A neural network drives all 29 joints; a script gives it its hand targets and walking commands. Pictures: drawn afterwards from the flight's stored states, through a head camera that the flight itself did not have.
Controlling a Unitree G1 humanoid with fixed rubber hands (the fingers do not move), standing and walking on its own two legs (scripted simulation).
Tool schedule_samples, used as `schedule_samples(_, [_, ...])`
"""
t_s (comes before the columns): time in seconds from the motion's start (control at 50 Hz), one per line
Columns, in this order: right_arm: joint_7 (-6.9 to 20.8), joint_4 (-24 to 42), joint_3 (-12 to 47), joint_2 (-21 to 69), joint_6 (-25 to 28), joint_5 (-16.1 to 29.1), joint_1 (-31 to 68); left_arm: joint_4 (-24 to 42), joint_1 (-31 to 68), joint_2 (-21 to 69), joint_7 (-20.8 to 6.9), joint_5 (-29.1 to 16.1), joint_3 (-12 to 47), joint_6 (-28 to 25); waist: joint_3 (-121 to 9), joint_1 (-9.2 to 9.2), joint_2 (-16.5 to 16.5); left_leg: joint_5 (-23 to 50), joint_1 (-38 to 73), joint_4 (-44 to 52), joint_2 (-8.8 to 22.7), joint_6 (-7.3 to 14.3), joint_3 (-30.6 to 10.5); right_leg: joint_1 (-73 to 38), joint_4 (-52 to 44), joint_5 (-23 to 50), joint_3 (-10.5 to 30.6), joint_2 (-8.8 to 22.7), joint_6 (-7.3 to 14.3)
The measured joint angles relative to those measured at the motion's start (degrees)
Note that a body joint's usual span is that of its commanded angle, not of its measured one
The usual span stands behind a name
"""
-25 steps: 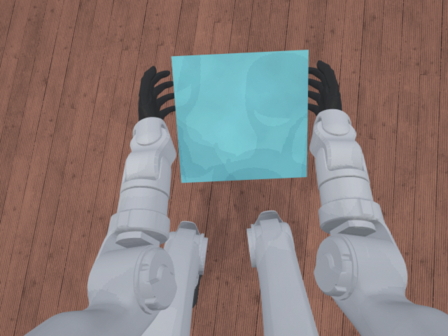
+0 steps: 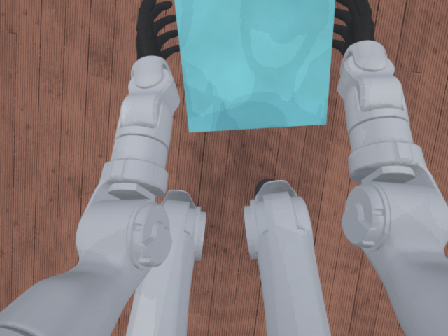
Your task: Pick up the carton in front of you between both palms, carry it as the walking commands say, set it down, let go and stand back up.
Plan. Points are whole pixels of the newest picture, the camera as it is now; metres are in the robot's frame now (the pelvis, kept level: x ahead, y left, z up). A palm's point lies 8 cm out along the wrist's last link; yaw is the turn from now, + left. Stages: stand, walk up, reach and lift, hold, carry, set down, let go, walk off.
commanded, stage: set down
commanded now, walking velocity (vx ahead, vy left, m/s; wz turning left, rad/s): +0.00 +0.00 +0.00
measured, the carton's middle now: (249, 59) +0.53 -0.10 -0.25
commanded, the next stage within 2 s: none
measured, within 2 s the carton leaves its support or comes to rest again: rests again in 0.88 s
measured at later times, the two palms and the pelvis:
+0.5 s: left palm (155, 57) +0.53 +0.05 -0.17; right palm (346, 44) +0.50 -0.25 -0.18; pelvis +0.00 +0.00 -0.03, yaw +2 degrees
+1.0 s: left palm (154, 48) +0.55 +0.05 -0.20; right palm (342, 36) +0.53 -0.25 -0.20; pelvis +0.02 +0.00 -0.03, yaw +2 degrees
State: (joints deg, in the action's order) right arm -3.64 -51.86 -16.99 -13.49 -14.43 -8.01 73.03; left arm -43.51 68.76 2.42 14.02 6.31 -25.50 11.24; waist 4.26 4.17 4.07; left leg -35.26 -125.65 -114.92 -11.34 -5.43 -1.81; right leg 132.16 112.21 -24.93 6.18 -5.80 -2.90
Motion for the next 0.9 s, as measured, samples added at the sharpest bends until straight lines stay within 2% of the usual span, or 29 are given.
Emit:
schedule_samples(0.14, [1.82, -1.61, 0.95, -2.07, 0.36, 2.81, 0.87, -1.88, 2.05, -1.71, 1.31, -2.76, 2.77, 0.15, 4.87, 1.34, -0.94, -1.31, -0.45, -4.46, -1.96, -0.84, -0.9, -0.02, 4.8, -2.3, -1.54, 2.29, 0.97])
schedule_samples(0.26, [3.17, -3.53, 0.85, -2.71, 0.46, 3.63, 2.24, -3.53, 3.35, -2.51, 1.28, -3.34, 4.56, -0.5, 4.98, 1.62, -0.43, -1.69, -1.59, -6.55, -2.6, -1.01, -1.47, 0.53, 6.56, -3.13, -2.51, 3.3, 1.25])
schedule_samples(0.4, [4.89, -4.77, -1.69, -2.9, 1.43, 1.5, 2.83, -6.31, 4.63, -2.46, -0.69, -1.28, 2.59, -1.8, 5.16, 1.83, 1.08, -0.82, -2.35, -7.15, -3.05, -0.39, -0.81, 0.57, 7.25, -3.12, -2.17, 4.14, 0.84])
schedule_samples(0.62, [7.83, -6.54, -5.41, -4.12, 1.62, -2.38, 5.65, -9.55, 8.62, -3.66, -4.27, 0.89, 0.46, -1.35, 7.74, 1.68, 1.29, -0.14, -1.95, -7.56, -2.49, 0.47, 0.19, -0.12, 7.81, -2.87, -1.85, 4.72, 0.84])
schedule_samples(0.9, [9.4, -7.02, -7.36, -4.85, 3.99, -2.41, 6.28, -10.24, 9.74, -4.52, -6.67, 2.25, -0.12, -3.83, 8.41, 1.35, 0.65, -2.43, -2.25, -8.55, -1.29, 0.92, 0.24, 0.52, 8.92, -5.09, -2.74, 5.4, 1.68])
